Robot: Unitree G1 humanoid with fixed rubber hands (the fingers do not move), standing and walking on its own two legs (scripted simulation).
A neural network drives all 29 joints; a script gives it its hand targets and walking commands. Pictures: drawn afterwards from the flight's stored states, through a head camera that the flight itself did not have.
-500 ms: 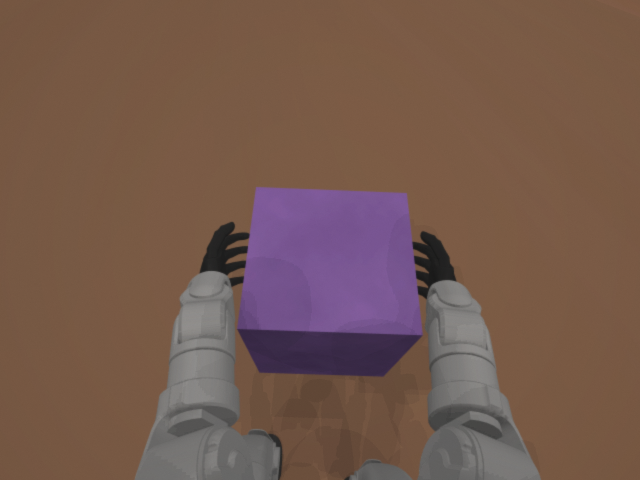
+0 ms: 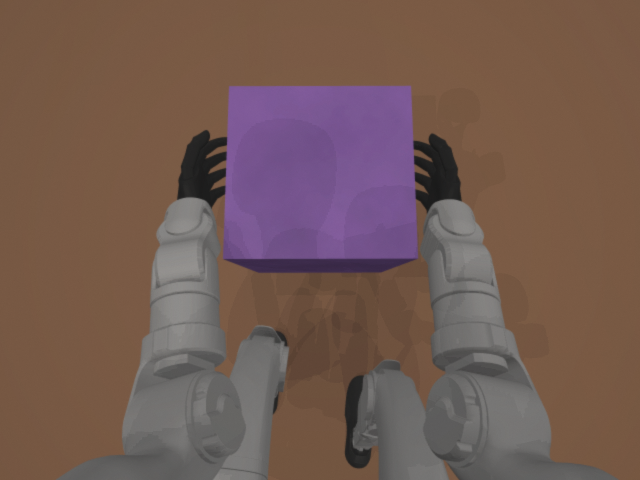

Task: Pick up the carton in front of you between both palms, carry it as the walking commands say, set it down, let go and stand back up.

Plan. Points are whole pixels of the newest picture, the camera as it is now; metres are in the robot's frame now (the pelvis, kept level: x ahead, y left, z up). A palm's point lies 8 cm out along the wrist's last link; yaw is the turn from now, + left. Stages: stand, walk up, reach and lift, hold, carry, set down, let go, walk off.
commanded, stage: set down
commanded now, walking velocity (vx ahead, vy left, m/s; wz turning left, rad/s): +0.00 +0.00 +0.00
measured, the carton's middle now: (319, 197) +0.46 +0.07 -0.14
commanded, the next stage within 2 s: none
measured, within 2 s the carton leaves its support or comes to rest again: rests again in 1.94 s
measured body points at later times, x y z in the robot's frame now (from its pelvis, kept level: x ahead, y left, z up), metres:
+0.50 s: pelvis -0.02 +0.01 -0.12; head +0.28 +0.05 +0.21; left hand +0.44 +0.25 -0.23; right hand +0.52 -0.04 -0.23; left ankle +0.11 +0.14 -0.60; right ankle +0.03 -0.10 -0.60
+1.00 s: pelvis -0.03 +0.00 -0.21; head +0.34 +0.04 +0.03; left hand +0.47 +0.27 -0.37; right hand +0.57 -0.01 -0.38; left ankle +0.11 +0.14 -0.60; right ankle +0.03 -0.10 -0.60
